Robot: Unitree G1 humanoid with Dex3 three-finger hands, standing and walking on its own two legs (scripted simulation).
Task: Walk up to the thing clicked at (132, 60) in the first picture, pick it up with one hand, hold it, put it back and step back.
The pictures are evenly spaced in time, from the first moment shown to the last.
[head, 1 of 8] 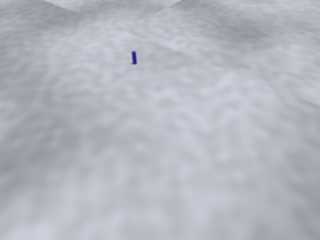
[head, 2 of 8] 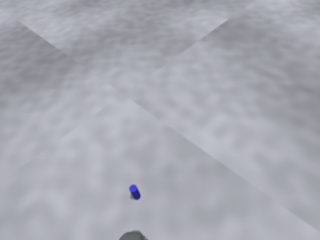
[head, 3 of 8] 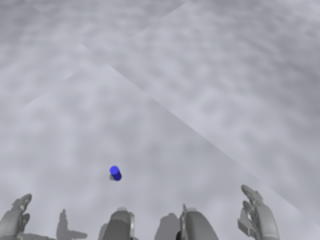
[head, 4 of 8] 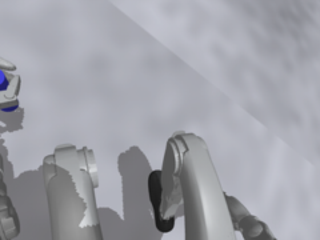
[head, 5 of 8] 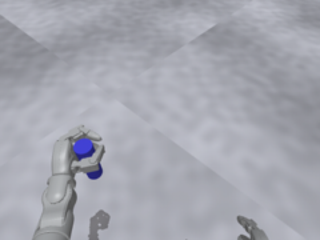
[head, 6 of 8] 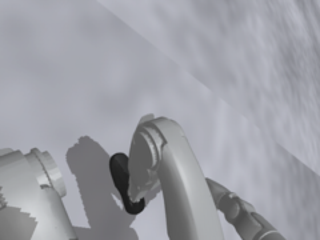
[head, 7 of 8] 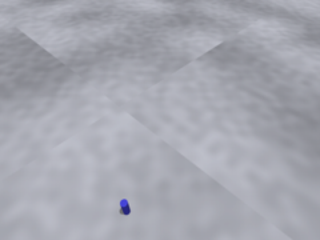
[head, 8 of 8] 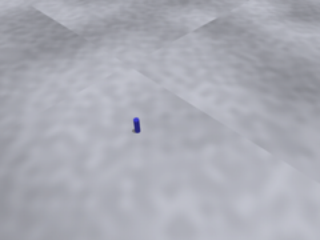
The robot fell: no
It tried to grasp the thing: yes
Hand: left
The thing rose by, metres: 0.68
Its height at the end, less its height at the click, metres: +0.00
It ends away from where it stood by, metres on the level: 0.02
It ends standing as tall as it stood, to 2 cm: yes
